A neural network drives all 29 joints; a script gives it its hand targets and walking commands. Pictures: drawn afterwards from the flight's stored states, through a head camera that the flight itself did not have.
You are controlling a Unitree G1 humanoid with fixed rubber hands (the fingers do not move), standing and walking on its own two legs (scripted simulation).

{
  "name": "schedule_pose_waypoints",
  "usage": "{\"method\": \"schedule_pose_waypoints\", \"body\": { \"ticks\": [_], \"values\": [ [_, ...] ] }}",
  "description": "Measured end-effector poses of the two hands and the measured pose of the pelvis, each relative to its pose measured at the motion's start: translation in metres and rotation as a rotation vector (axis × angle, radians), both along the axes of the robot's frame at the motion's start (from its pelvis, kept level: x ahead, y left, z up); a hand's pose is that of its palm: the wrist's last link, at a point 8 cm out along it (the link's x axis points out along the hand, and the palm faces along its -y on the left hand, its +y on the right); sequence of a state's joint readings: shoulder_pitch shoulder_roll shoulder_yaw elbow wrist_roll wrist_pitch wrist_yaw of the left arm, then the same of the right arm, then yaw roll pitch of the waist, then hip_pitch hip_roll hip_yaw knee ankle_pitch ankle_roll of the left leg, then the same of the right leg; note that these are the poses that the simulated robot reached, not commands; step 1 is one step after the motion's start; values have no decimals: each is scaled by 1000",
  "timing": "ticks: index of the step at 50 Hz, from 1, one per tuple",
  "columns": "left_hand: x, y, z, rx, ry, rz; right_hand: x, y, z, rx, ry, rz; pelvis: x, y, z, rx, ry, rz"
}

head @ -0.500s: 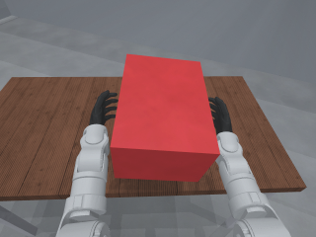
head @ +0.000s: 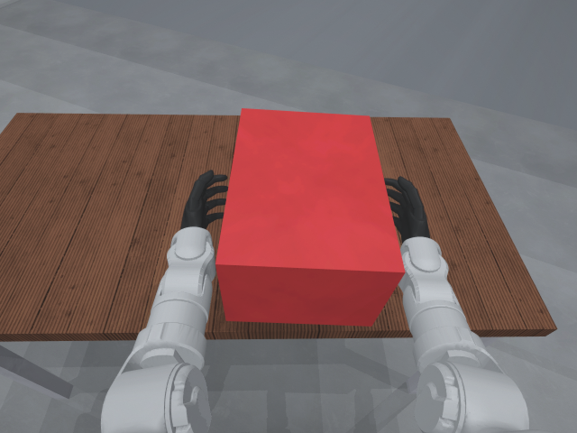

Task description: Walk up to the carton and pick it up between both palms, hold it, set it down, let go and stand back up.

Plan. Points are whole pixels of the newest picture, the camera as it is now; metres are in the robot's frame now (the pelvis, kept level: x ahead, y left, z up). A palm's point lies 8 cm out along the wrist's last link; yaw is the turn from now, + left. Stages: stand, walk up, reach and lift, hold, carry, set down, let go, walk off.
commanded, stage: set down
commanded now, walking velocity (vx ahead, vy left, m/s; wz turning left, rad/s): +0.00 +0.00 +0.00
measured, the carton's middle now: (302, 211) +0.44 -0.03 +0.03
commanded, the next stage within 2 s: none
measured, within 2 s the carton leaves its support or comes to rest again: rests again in 1.38 s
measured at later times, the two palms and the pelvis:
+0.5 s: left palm (202, 233) +0.41 +0.13 +0.01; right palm (397, 234) +0.40 -0.18 +0.02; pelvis +0.03 +0.00 +0.00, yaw +0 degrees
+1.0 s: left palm (208, 249) +0.39 +0.12 +0.00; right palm (404, 257) +0.37 -0.19 -0.01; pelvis +0.00 +0.01 -0.01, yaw -1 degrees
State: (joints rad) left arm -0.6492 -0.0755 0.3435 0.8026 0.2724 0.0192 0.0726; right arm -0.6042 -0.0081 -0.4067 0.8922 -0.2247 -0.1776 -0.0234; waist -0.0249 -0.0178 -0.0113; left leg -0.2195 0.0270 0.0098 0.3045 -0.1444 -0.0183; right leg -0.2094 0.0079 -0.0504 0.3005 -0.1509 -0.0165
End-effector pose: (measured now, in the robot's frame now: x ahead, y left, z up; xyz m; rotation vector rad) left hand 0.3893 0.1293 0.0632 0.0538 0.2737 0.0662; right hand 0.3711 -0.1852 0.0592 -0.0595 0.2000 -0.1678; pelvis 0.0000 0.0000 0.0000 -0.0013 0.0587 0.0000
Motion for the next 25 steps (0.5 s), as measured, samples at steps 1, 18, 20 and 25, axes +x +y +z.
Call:
{"method": "schedule_pose_waypoints", "body": {
  "ticks": [1, 18, 20, 25],
  "values": [
    [1, -1, -4, -6, 5, -3, 0, -1, -2, -6, 5, -3, 2, -1, 0, 0, 4, 1],
    [25, -9, -37, 28, -13, -41, 14, -7, -37, 14, -11, -41, 27, -2, -3, -11, 131, -11],
    [26, -6, -39, 30, -11, -35, 18, -4, -37, 10, -9, -34, 27, -1, -4, -11, 135, -10],
    [24, 3, -52, 7, 18, -5, 25, 4, -43, -15, 20, -5, 28, 3, -4, -13, 151, -5]
  ]
}}
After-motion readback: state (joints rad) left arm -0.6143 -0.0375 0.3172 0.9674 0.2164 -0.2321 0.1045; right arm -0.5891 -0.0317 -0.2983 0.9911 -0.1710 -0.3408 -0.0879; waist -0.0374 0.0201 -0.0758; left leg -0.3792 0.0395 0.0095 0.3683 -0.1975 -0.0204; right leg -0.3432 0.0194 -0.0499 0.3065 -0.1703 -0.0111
